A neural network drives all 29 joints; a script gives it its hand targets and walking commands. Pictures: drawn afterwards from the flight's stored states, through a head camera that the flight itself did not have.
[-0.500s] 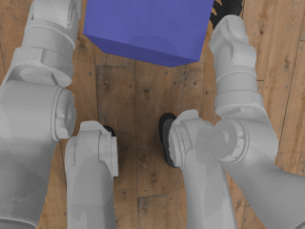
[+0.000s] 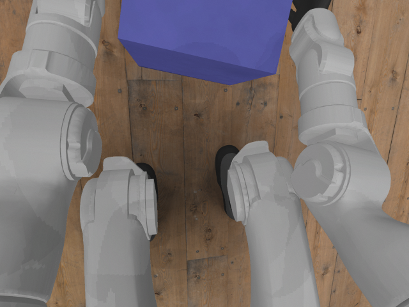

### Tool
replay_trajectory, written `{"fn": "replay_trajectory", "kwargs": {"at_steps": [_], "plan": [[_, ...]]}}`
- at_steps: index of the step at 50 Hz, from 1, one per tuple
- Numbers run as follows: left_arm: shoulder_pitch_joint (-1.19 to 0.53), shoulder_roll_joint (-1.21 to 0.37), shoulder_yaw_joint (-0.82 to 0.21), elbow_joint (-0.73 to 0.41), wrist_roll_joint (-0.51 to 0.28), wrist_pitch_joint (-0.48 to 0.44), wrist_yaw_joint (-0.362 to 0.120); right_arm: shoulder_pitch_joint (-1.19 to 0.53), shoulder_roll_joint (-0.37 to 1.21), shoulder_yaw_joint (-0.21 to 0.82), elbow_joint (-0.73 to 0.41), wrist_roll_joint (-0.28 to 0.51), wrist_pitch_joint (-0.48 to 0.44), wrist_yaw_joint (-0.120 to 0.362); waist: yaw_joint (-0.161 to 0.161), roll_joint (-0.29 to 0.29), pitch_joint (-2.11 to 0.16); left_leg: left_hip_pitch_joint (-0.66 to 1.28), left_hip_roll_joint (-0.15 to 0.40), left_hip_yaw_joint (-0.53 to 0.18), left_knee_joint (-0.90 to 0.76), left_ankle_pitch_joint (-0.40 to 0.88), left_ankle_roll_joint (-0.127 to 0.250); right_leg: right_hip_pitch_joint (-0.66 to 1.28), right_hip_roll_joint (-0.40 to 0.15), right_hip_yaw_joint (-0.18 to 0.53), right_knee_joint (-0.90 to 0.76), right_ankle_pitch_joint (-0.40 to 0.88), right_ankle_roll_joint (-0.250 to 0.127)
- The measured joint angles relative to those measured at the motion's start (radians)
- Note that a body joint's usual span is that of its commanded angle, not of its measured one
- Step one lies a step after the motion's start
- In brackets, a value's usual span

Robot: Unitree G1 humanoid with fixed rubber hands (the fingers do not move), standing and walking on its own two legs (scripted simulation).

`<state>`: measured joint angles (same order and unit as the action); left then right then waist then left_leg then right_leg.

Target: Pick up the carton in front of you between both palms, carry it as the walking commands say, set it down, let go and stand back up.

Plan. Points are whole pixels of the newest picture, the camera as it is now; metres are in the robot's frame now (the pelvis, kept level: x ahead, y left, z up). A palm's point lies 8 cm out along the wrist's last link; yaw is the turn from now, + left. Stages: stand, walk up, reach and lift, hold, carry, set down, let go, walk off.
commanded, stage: set down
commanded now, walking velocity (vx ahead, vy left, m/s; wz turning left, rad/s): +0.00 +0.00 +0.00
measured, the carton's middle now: (201, 9) +0.54 -0.03 -0.24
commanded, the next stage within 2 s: let go in 1.70 s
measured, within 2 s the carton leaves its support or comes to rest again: rests again in 0.10 s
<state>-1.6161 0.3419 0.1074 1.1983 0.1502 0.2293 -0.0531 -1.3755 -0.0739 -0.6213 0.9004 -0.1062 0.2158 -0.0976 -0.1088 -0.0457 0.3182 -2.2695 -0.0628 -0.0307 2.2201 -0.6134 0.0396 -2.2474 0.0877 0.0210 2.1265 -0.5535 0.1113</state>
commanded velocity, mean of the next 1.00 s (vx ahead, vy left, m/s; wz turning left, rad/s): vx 0.00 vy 0.00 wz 0.00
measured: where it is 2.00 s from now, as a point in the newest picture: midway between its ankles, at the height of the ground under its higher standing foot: (189, 205)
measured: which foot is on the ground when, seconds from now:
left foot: down 0.00-1.00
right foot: down 0.00-1.00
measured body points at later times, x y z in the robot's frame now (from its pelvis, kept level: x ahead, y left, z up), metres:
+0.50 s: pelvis +0.00 +0.00 +0.00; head +0.37 +0.05 +0.23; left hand +0.58 +0.14 -0.20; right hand +0.52 -0.19 -0.18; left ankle +0.09 +0.10 -0.34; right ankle +0.13 -0.14 -0.34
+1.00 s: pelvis +0.00 -0.01 +0.05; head +0.36 +0.01 +0.32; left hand +0.61 +0.16 -0.08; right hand +0.52 -0.20 -0.08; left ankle +0.09 +0.10 -0.34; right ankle +0.13 -0.13 -0.34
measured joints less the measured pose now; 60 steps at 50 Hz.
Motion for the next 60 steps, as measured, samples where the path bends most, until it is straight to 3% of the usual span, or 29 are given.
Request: {"fn": "replay_trajectory", "kwargs": {"at_steps": [13, 21, 24, 28, 32, 36, 44, 48, 60], "plan": [[0.008, -0.033, 0.059, -0.045, 0.053, -0.02, -0.036, -0.002, -0.036, -0.024, 0.028, -0.008, -0.016, 0.028, 0.015, -0.018, 0.034, 0.016, 0.007, 0.001, 0.021, -0.021, 0.005, 0.013, 0.008, 0.0, 0.017, -0.014, 0.003], [0.013, 0.002, 0.04, -0.035, 0.052, -0.043, -0.034, -0.019, -0.026, -0.017, 0.061, 0.006, -0.05, 0.036, 0.0, -0.027, 0.064, 0.029, 0.008, -0.006, 0.029, -0.023, -0.001, 0.028, 0.008, -0.007, 0.021, -0.014, 0.006], [0.019, 0.048, -0.02, 0.002, -0.002, -0.072, 0.008, -0.025, -0.037, 0.049, 0.118, 0.056, -0.09, 0.01, -0.006, -0.027, 0.091, 0.039, 0.006, -0.013, 0.028, -0.019, -0.004, 0.041, 0.007, -0.013, 0.016, -0.011, 0.006], [0.024, 0.147, -0.128, 0.03, -0.148, -0.103, 0.051, -0.025, -0.068, 0.141, 0.177, 0.158, -0.14, -0.035, -0.009, -0.027, 0.121, 0.049, 0.005, -0.018, 0.026, -0.016, -0.008, 0.05, 0.0, -0.02, 0.015, -0.007, -0.002], [-0.003, 0.228, -0.238, 0.031, -0.282, -0.11, 0.041, -0.025, -0.104, 0.217, 0.179, 0.238, -0.156, -0.053, -0.01, -0.014, 0.122, 0.042, 0.006, -0.015, 0.028, -0.012, -0.01, 0.039, -0.018, -0.03, 0.02, 0.001, -0.016], [-0.052, 0.25, -0.292, 0.042, -0.344, -0.102, 0.019, -0.01, -0.102, 0.254, 0.131, 0.267, -0.145, -0.072, -0.018, 0.005, 0.102, 0.031, 0.001, -0.019, 0.024, -0.005, -0.016, 0.03, -0.028, -0.036, 0.019, 0.004, -0.029], [-0.021, 0.224, -0.226, -0.025, -0.288, -0.064, 0.024, 0.073, -0.046, 0.297, -0.081, 0.283, -0.083, -0.131, -0.029, 0.014, 0.014, 0.063, 0.022, -0.02, -0.047, -0.004, -0.023, 0.043, -0.011, -0.033, -0.05, 0.024, -0.041], [0.024, 0.218, -0.175, -0.033, -0.257, -0.041, 0.017, 0.11, -0.028, 0.306, -0.128, 0.278, -0.045, -0.15, -0.034, 0.02, -0.05, 0.106, 0.03, -0.013, -0.128, 0.003, -0.024, 0.078, -0.006, -0.023, -0.124, 0.034, -0.046], [0.07, 0.215, -0.099, -0.028, -0.193, -0.02, -0.036, 0.179, 0.017, 0.244, -0.184, 0.189, -0.002, -0.133, -0.045, 0.04, -0.221, 0.186, 0.023, -0.015, -0.373, 0.062, -0.031, 0.162, -0.022, -0.013, -0.357, 0.077, -0.058]]}}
